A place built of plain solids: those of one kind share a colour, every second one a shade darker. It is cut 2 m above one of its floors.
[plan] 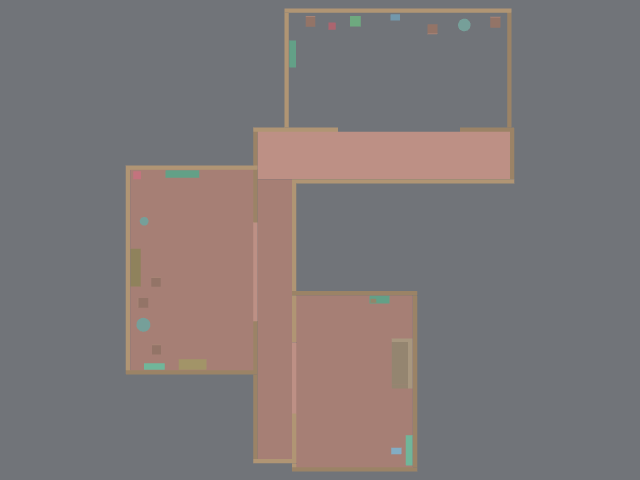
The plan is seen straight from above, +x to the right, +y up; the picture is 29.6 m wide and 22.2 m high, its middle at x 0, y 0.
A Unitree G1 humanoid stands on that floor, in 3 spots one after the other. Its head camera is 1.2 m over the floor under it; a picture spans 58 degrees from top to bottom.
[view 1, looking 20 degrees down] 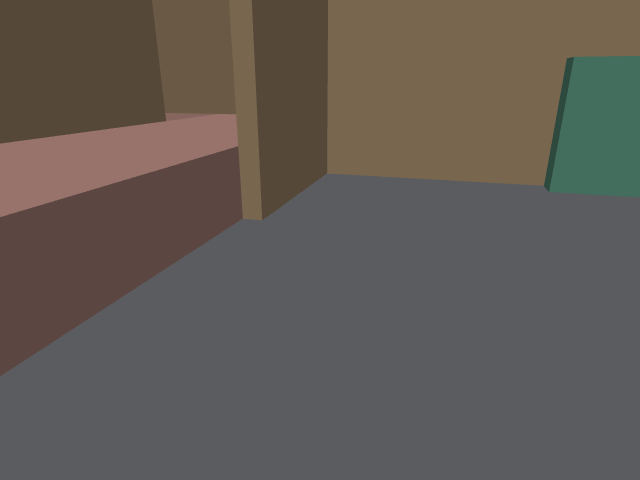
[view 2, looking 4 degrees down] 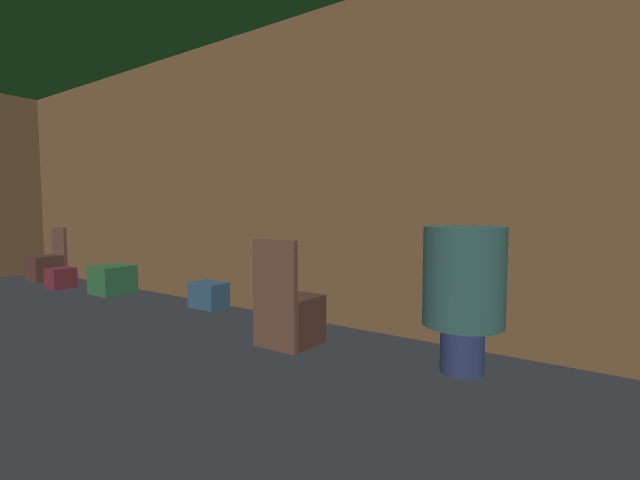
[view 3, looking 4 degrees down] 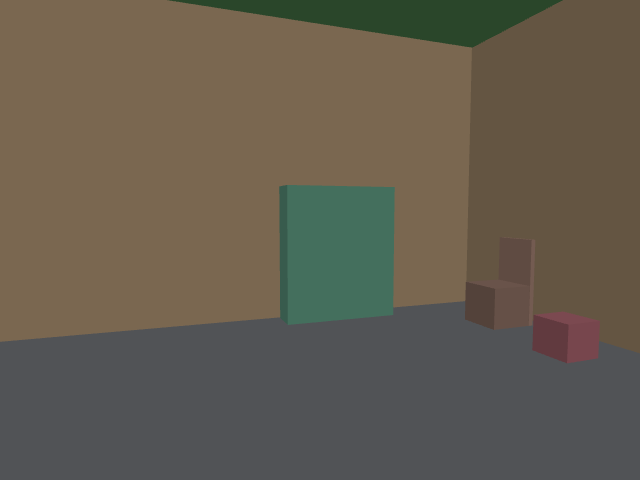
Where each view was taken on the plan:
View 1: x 4.37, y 6.77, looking -164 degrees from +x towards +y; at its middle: ground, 3.51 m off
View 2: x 7.61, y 6.77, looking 125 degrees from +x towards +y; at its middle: wall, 4.57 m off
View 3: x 3.19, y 6.77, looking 160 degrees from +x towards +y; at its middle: case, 4.58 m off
